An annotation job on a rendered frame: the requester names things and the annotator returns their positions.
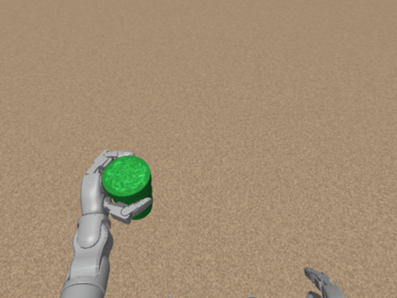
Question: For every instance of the cup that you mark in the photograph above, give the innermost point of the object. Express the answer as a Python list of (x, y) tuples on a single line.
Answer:
[(128, 180)]

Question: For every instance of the right robot hand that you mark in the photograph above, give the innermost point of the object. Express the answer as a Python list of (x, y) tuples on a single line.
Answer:
[(323, 283)]

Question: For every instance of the left robot arm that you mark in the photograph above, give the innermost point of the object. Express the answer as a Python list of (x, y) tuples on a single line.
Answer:
[(88, 273)]

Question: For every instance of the left robot hand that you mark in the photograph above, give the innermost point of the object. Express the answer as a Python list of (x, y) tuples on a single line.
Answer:
[(94, 197)]

